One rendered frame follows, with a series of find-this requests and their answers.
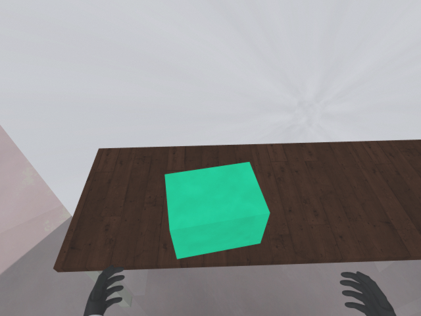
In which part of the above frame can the left robot hand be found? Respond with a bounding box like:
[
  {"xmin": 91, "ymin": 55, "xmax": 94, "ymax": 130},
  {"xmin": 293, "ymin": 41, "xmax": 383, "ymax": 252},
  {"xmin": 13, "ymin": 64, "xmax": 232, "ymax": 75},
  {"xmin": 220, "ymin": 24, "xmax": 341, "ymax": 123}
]
[{"xmin": 84, "ymin": 265, "xmax": 125, "ymax": 316}]

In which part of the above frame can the right robot hand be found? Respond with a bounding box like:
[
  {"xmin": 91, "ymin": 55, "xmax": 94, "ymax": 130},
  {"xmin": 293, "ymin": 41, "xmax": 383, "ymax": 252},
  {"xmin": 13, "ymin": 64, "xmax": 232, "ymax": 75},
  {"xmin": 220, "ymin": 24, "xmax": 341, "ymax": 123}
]
[{"xmin": 340, "ymin": 271, "xmax": 396, "ymax": 316}]

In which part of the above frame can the carton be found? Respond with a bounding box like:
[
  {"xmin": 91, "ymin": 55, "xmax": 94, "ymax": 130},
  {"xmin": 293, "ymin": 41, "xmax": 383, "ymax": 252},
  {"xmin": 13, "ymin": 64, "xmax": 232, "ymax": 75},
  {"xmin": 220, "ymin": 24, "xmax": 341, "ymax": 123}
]
[{"xmin": 165, "ymin": 162, "xmax": 270, "ymax": 259}]

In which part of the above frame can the table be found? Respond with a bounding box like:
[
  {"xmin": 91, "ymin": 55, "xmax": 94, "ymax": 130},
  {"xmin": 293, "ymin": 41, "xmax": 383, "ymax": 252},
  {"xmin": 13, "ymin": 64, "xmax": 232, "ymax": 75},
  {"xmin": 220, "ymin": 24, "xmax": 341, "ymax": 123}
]
[{"xmin": 53, "ymin": 140, "xmax": 421, "ymax": 308}]

